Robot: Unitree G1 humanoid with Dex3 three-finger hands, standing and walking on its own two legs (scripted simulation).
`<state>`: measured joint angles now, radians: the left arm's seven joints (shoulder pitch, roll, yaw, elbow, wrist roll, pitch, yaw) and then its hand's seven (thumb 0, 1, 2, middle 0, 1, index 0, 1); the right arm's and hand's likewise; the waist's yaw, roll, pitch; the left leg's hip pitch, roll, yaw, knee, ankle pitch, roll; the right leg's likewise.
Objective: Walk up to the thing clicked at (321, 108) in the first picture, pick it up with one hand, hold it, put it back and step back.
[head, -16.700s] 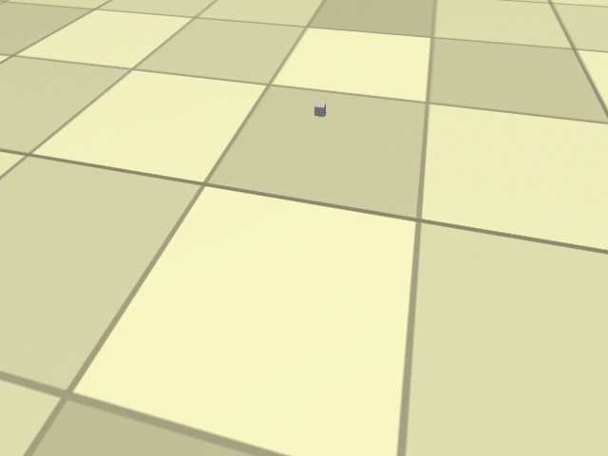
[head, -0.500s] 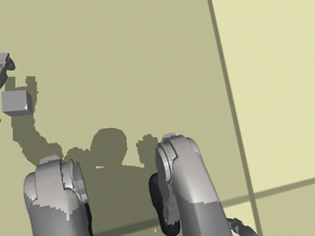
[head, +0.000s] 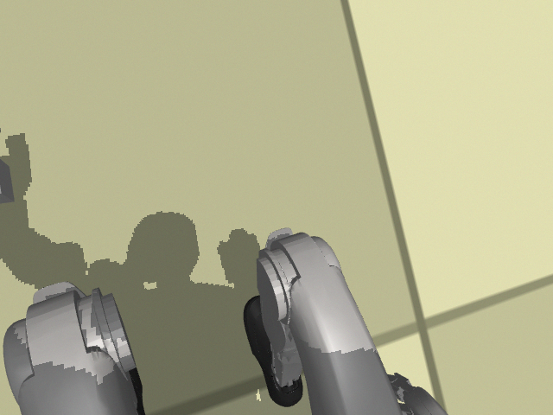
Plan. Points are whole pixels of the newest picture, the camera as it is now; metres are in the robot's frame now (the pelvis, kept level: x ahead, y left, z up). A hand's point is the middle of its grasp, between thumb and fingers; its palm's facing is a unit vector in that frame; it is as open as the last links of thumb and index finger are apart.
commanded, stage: rest palm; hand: left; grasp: from above
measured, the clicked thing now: out of the picture +0.48 +0.32 -0.28
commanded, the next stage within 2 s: close in 1.24 s
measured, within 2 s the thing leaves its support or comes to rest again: neither
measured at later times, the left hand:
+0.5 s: hand out of the picture +0.47 +0.31 -0.24, palm faces -0.50 -0.09 -0.86, open 14.3 cm
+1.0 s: hand out of the picture +0.46 +0.31 -0.25, palm faces -0.47 -0.07 -0.88, open 14.3 cm
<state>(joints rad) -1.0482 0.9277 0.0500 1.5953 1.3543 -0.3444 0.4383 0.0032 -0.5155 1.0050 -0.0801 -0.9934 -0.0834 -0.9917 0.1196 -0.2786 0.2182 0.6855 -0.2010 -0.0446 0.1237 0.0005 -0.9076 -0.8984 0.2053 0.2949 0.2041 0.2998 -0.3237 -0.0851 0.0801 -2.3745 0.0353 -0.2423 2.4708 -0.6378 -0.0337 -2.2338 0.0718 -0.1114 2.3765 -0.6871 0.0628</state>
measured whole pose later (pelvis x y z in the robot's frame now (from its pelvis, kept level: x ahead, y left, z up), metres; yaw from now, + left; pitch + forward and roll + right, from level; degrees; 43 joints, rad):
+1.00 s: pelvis +0.01 +0.01 -0.01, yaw -3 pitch +27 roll -13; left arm -1.04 0.99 0.05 1.67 1.34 -0.29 0.57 0.00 -0.54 1.05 -0.09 -0.94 -0.06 -0.96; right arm 0.05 -0.31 0.29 0.66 -0.27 -0.15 0.18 0.00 -0.91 -0.90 0.20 0.29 0.20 0.30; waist -0.36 -0.14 0.15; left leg -2.37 0.05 -0.29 2.54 -0.69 -0.04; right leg -2.22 0.10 -0.14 2.41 -0.70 0.07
